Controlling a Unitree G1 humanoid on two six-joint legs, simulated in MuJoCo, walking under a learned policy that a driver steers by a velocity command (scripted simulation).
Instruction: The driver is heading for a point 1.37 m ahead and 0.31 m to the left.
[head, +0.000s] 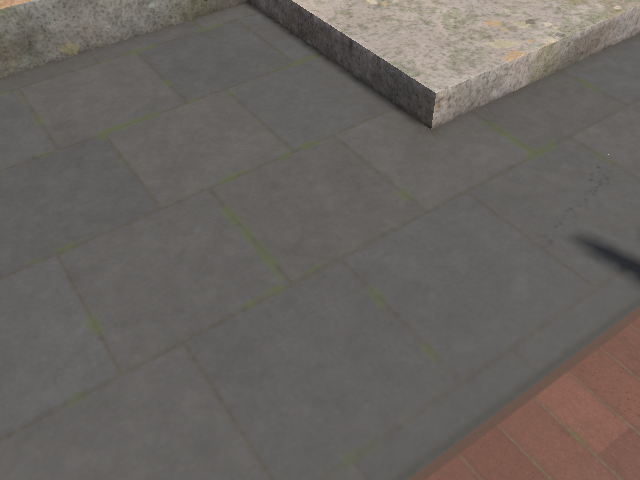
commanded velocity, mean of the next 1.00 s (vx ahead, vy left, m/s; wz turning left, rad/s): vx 0.07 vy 0.00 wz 0.40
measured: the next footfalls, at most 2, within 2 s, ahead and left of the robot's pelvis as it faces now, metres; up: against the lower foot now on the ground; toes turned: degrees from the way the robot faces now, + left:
right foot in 0.32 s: +0.29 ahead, -0.10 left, +0.00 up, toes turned +9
left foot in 0.78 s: +0.12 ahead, +0.13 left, +0.00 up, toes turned +30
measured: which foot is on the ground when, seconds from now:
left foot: down 0.00-0.34, up 0.36-0.76, down 0.78-1.00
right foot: up 0.00-0.30, down 0.32-0.78, up 0.80-1.00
